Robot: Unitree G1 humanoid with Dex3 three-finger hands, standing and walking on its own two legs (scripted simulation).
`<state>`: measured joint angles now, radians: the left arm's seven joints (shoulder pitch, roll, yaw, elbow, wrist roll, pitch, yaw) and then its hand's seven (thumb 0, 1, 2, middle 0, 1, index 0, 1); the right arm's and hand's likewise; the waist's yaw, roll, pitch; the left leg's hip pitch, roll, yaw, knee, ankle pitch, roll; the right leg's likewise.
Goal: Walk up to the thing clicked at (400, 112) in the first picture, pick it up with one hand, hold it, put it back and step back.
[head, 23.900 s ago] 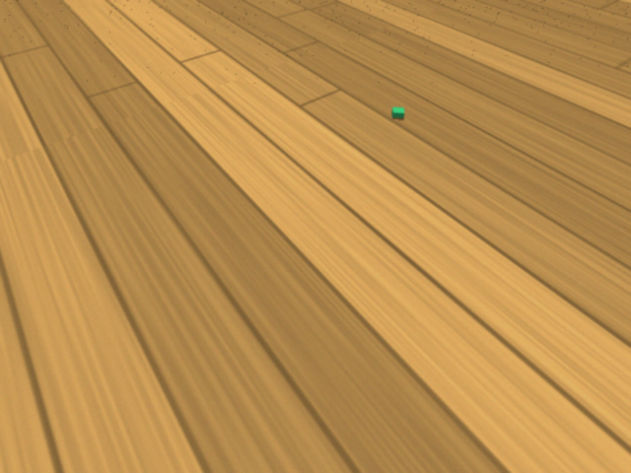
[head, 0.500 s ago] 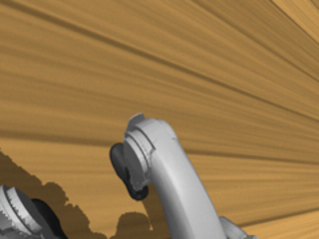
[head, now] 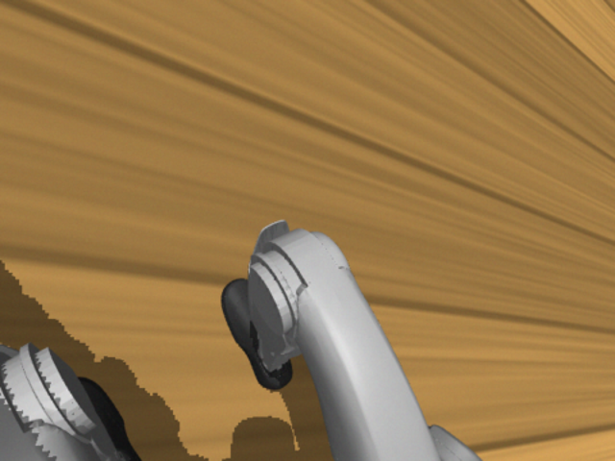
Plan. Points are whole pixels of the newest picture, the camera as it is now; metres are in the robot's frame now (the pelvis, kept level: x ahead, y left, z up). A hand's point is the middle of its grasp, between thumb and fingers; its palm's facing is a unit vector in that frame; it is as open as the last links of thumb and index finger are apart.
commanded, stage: settle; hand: left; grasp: from above
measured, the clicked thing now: out of the picture +0.51 +0.29 -0.30
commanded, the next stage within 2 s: lift in 0.54 s
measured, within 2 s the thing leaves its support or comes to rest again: neither
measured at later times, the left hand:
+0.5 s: hand out of the picture +0.48 +0.30 -0.17, palm faces -0.40 -0.16 -0.90, open 8.9 cm
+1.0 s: hand out of the picture +0.45 +0.31 -0.09, palm faces -0.42 -0.17 -0.89, open 8.9 cm
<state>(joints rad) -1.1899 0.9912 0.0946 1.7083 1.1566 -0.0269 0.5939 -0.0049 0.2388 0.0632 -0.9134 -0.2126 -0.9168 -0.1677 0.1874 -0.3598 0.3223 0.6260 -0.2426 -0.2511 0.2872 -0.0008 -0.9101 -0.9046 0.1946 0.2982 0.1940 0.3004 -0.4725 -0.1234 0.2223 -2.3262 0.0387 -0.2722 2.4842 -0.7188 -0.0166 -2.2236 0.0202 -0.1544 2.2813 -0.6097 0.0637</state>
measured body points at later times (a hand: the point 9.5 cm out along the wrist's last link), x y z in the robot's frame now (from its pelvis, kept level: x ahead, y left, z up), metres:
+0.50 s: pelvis +0.00 -0.01 +0.01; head +0.25 +0.09 +0.37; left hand +0.50 +0.30 -0.12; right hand +0.04 -0.27 -0.07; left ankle +0.06 +0.13 -0.29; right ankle +0.13 -0.12 -0.29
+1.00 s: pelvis +0.00 -0.01 +0.04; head +0.22 +0.05 +0.42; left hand +0.47 +0.31 -0.04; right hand +0.07 -0.28 -0.08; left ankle +0.06 +0.13 -0.29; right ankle +0.13 -0.12 -0.29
